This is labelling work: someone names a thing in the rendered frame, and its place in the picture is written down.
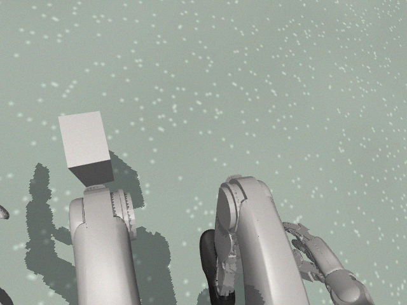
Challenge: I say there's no right robot hand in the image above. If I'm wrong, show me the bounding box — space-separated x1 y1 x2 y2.
282 222 344 283

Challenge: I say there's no right robot arm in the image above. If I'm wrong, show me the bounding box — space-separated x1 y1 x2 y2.
324 269 375 305

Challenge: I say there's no left robot arm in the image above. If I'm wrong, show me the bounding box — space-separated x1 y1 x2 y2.
0 287 13 305

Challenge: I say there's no right robot foot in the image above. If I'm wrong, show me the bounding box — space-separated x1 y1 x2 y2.
200 229 235 305

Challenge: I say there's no carton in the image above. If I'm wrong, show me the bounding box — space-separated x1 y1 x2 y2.
58 111 114 187

